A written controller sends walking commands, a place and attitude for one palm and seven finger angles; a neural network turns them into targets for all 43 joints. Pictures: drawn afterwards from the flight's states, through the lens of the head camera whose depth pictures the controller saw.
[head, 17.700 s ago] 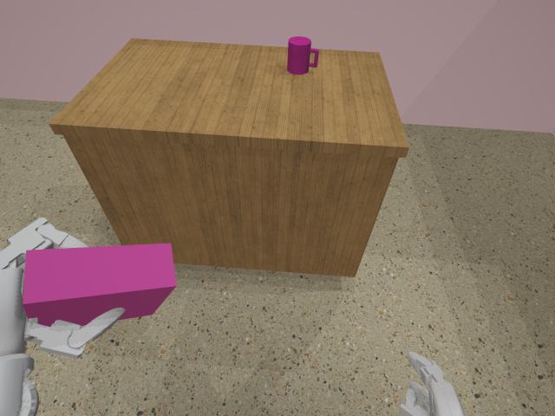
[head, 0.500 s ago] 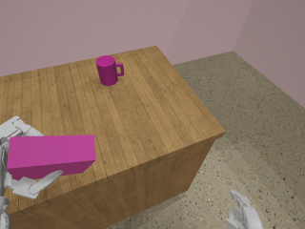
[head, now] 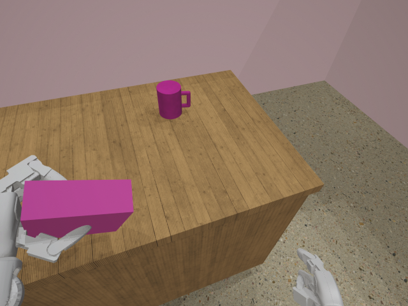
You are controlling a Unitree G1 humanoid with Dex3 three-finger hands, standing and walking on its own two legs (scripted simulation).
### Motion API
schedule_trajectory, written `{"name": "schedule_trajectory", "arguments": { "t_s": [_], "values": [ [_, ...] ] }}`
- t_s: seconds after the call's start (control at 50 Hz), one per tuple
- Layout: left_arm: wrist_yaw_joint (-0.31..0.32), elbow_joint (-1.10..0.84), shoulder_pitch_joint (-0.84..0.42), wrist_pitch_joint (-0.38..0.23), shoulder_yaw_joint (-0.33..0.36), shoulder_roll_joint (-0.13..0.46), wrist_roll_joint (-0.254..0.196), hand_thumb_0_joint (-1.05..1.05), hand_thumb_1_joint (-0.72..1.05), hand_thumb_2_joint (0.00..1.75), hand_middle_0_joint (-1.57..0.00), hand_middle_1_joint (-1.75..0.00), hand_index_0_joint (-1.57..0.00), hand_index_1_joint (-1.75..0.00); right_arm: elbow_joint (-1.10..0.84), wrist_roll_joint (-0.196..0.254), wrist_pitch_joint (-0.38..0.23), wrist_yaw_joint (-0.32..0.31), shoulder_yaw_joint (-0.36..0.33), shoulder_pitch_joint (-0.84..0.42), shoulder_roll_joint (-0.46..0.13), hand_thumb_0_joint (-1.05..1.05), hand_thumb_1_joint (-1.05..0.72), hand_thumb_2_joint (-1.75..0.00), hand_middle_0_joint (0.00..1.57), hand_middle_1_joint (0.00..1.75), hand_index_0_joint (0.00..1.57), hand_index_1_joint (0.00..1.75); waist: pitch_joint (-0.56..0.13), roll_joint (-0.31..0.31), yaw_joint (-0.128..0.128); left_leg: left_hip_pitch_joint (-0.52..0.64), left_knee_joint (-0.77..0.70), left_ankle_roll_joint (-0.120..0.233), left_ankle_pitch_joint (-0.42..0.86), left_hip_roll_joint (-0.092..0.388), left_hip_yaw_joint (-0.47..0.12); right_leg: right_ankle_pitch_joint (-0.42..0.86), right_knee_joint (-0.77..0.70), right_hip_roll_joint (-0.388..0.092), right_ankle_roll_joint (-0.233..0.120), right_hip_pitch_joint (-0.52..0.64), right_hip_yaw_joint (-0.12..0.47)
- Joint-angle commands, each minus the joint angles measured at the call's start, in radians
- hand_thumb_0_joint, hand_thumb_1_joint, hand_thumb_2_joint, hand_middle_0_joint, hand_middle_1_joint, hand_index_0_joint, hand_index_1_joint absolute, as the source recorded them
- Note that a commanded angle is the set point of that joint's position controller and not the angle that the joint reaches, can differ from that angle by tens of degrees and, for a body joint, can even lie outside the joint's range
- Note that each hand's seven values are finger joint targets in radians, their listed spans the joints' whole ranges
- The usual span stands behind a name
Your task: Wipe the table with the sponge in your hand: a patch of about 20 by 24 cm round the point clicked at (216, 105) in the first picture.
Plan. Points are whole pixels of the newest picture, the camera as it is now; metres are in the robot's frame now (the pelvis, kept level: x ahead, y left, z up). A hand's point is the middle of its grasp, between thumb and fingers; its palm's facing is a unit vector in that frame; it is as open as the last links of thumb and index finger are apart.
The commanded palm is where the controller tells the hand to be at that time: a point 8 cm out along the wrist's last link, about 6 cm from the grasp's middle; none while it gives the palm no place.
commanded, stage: come to a stop and stand still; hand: left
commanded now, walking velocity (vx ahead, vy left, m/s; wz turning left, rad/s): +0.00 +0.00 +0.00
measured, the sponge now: (94, 209) +0.23 +0.20 +0.13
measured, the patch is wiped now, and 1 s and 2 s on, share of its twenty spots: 0.00 0.00 0.00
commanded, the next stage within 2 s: look again from close up in 0.66 s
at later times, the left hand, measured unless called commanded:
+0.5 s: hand (21, 204) +0.21 +0.29 +0.15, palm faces +0.35 -0.85 -0.40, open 9.5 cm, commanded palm +0.16 +0.33 +0.17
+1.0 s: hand (34, 191) +0.23 +0.27 +0.16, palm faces +0.34 -0.86 -0.39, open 9.5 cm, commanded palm +0.16 +0.31 +0.17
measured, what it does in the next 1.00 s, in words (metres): stands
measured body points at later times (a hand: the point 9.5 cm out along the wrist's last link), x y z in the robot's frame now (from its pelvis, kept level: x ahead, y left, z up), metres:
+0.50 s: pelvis +0.00 +0.05 +0.00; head +0.02 +0.06 +0.45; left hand +0.19 +0.34 +0.17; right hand +0.17 -0.17 -0.08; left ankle -0.02 +0.10 -0.74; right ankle +0.04 -0.06 -0.74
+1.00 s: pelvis -0.01 +0.04 -0.01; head +0.01 +0.05 +0.44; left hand +0.20 +0.32 +0.19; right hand +0.16 -0.18 -0.08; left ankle -0.02 +0.10 -0.74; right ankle +0.04 -0.06 -0.74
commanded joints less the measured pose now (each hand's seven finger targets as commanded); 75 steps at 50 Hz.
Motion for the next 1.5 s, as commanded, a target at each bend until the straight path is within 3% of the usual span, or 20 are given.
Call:
{"name": "schedule_trajectory", "arguments": {
  "t_s": [0.0,0.08,0.42,0.72,0.74,0.76,0.78,0.82,0.88,0.94,0.98,1.08,1.22,1.24,1.26,1.28,1.32,1.36,1.44,1.48],
  "values": [
    [0.011,-0.225,-0.124,-0.075,0.105,0.151,-0.011,0.00,0.10,1.30,-1.20,-1.60,-1.20,-1.60,-0.155,0.001,-0.063,-0.012,-0.049,-0.083,-0.121,0.00,-0.90,-0.90,0.20,0.30,0.20,0.30,-0.101,0.081,-0.011,-0.092,-0.123,0.002,0.078,0.112,-0.108,-0.025,-0.026,-0.158,0.059,0.119,0.165],
    [0.007,-0.246,-0.116,-0.077,0.130,0.173,-0.007,0.00,0.10,1.30,-1.20,-1.60,-1.20,-1.60,-0.160,0.004,-0.077,-0.011,-0.054,-0.082,-0.120,0.00,-0.90,-0.90,0.20,0.30,0.20,0.30,-0.115,0.089,-0.008,-0.119,-0.139,-0.010,0.123,0.120,-0.116,0.078,0.028,-0.144,0.054,0.175,0.146],
    [-0.009,-0.252,-0.101,-0.099,0.138,0.152,-0.002,0.00,0.10,1.30,-1.20,-1.60,-1.20,-1.60,-0.161,-0.002,-0.085,-0.003,-0.073,-0.055,-0.132,0.00,-0.90,-0.90,0.20,0.30,0.20,0.30,-0.119,0.097,-0.009,-0.139,-0.141,-0.105,0.270,0.137,-0.141,0.104,0.118,-0.122,0.046,0.196,0.089],
    [-0.001,-0.252,-0.106,-0.098,0.141,0.145,0.000,0.00,0.10,1.30,-1.20,-1.60,-1.20,-1.60,-0.164,-0.001,-0.077,-0.005,-0.077,-0.060,-0.131,0.00,-0.90,-0.90,0.20,0.30,0.20,0.30,-0.120,0.088,-0.010,-0.154,-0.132,-0.098,0.194,0.128,-0.135,0.100,0.118,-0.127,0.041,0.192,0.102],
    [0.003,-0.508,-1.214,-0.221,0.711,0.976,0.204,0.00,0.10,1.30,-1.20,-1.60,-1.20,-1.60,-0.152,-0.058,-0.138,0.003,-0.050,0.112,-0.183,0.00,-0.90,-0.90,0.20,0.30,0.20,0.30,-0.028,0.009,-0.017,-0.347,0.032,0.021,0.197,0.128,-0.070,0.022,0.159,-0.100,0.102,0.156,0.090],
    [-0.043,0.131,-0.634,-0.178,0.328,0.346,0.059,0.00,0.10,1.30,-1.20,-1.60,-1.20,-1.60,-0.111,-0.008,-0.137,0.011,-0.005,-0.028,-0.011,0.00,-0.90,-0.90,0.20,0.30,0.20,0.30,-0.219,-0.046,0.002,-0.134,0.022,0.005,0.227,0.080,-0.104,-0.065,0.093,-0.192,0.015,0.024,0.108],
    [-0.056,0.142,-0.363,-0.151,0.221,0.180,0.010,0.00,0.10,1.30,-1.20,-1.60,-1.20,-1.60,-0.155,0.009,-0.137,0.024,-0.071,-0.002,-0.104,0.00,-0.90,-0.90,0.20,0.30,0.20,0.30,-0.261,0.160,0.004,0.048,-0.012,-0.074,0.350,0.051,-0.076,0.043,0.148,-0.123,-0.012,0.046,0.140],
    [-0.072,-0.045,-0.306,-0.181,0.140,0.167,-0.007,0.00,0.10,1.30,-1.20,-1.60,-1.20,-1.60,-0.166,0.005,-0.131,0.045,-0.073,0.014,-0.122,0.00,-0.90,-0.90,0.20,0.30,0.20,0.30,-0.178,0.182,0.005,-0.097,-0.029,-0.072,0.303,0.114,-0.098,0.048,0.153,-0.150,0.013,0.103,0.163],
    [-0.060,-0.132,-0.115,-0.180,0.086,0.097,-0.019,0.00,0.10,1.30,-1.20,-1.60,-1.20,-1.60,-0.171,0.017,-0.138,0.071,-0.062,-0.054,-0.113,0.00,-0.90,-0.90,0.20,0.30,0.20,0.30,-0.136,0.038,0.016,-0.154,-0.071,-0.032,0.157,0.103,-0.072,0.050,0.139,-0.145,0.038,0.146,0.157],
    [-0.042,-0.141,-0.137,-0.185,0.166,0.186,-0.011,0.00,0.10,1.30,-1.20,-1.60,-1.20,-1.60,-0.166,0.006,-0.136,0.049,-0.064,-0.048,-0.124,0.00,-0.90,-0.90,0.20,0.30,0.20,0.30,-0.115,-0.063,0.016,-0.177,-0.081,-0.022,0.066,0.100,-0.083,-0.019,0.093,-0.155,0.048,0.130,0.168],
    [-0.030,-0.171,-0.173,-0.193,0.241,0.257,-0.012,0.00,0.10,1.30,-1.20,-1.60,-1.20,-1.60,-0.162,0.004,-0.132,0.034,-0.056,-0.075,-0.121,0.00,-0.90,-0.90,0.20,0.30,0.20,0.30,-0.102,-0.016,0.011,-0.162,-0.081,-0.016,0.041,0.095,-0.084,-0.042,0.082,-0.152,0.047,0.102,0.173],
    [-0.032,-0.235,-0.228,-0.212,0.247,0.269,-0.017,0.00,0.10,1.30,-1.20,-1.60,-1.20,-1.60,-0.164,0.003,-0.140,0.014,-0.046,-0.074,-0.104,0.00,-0.90,-0.90,0.20,0.30,0.20,0.30,-0.142,0.106,0.006,-0.124,-0.050,-0.018,0.116,0.088,-0.089,0.046,0.096,-0.160,0.039,0.123,0.173],
    [-0.027,-0.218,-0.143,-0.195,0.154,0.162,-0.019,0.00,0.10,1.30,-1.20,-1.60,-1.20,-1.60,-0.145,0.000,-0.152,0.022,-0.059,-0.044,-0.121,0.00,-0.90,-0.90,0.20,0.30,0.20,0.30,-0.162,0.043,0.004,-0.080,-0.038,-0.032,0.200,0.092,-0.089,0.114,0.087,-0.159,0.043,0.131,0.169],
    [-0.020,-0.521,-1.169,-0.296,0.688,0.963,0.169,0.00,0.10,1.30,-1.20,-1.60,-1.20,-1.60,-0.096,-0.069,-0.198,0.027,-0.049,0.103,-0.190,0.00,-0.90,-0.90,0.20,0.30,0.20,0.30,-0.052,0.082,-0.010,-0.242,0.044,0.006,0.212,0.064,-0.009,0.115,0.089,-0.084,0.143,0.090,0.144],
    [-0.066,0.155,-0.539,-0.230,0.304,0.301,0.040,0.00,0.10,1.30,-1.20,-1.60,-1.20,-1.60,-0.088,-0.015,-0.181,0.025,-0.010,-0.030,-0.029,0.00,-0.90,-0.90,0.20,0.30,0.20,0.30,-0.234,0.055,-0.002,-0.112,0.000,0.002,0.245,0.054,-0.065,0.032,0.087,-0.192,0.028,0.067,0.125],
    [-0.074,0.166,-0.251,-0.185,0.167,0.101,-0.014,0.00,0.10,1.30,-1.20,-1.60,-1.20,-1.60,-0.139,0.007,-0.167,0.036,-0.076,0.000,-0.104,0.00,-0.90,-0.90,0.20,0.30,0.20,0.30,-0.246,0.206,0.002,0.024,0.006,-0.067,0.366,0.059,-0.054,0.122,0.151,-0.140,-0.002,0.085,0.161],
    [-0.074,-0.037,-0.249,-0.196,0.150,0.158,-0.013,0.00,0.10,1.30,-1.20,-1.60,-1.20,-1.60,-0.155,0.007,-0.142,0.049,-0.079,0.018,-0.128,0.00,-0.90,-0.90,0.20,0.30,0.20,0.30,-0.184,0.162,0.003,-0.094,-0.016,-0.064,0.289,0.113,-0.073,0.089,0.149,-0.163,0.020,0.107,0.172],
    [-0.064,-0.085,-0.144,-0.192,0.114,0.127,-0.018,0.00,0.10,1.30,-1.20,-1.60,-1.20,-1.60,-0.168,0.012,-0.135,0.058,-0.074,-0.021,-0.127,0.00,-0.90,-0.90,0.20,0.30,0.20,0.30,-0.118,0.039,0.012,-0.175,-0.068,-0.034,0.115,0.110,-0.080,0.005,0.130,-0.161,0.036,0.120,0.176],
    [-0.039,-0.091,-0.153,-0.188,0.177,0.185,-0.012,0.00,0.10,1.30,-1.20,-1.60,-1.20,-1.60,-0.175,0.009,-0.126,0.037,-0.064,-0.061,-0.124,0.00,-0.90,-0.90,0.20,0.30,0.20,0.30,-0.057,-0.073,0.017,-0.243,-0.137,-0.006,-0.088,0.123,-0.099,-0.134,0.110,-0.140,0.058,0.106,0.148],
    [-0.031,-0.151,-0.226,-0.197,0.222,0.233,-0.007,0.00,0.10,1.30,-1.20,-1.60,-1.20,-1.60,-0.177,0.008,-0.127,0.025,-0.056,-0.084,-0.124,0.00,-0.90,-0.90,0.20,0.30,0.20,0.30,-0.047,-0.013,0.010,-0.233,-0.148,0.003,-0.147,0.115,-0.102,-0.175,0.101,-0.132,0.057,0.081,0.156]
  ]
}}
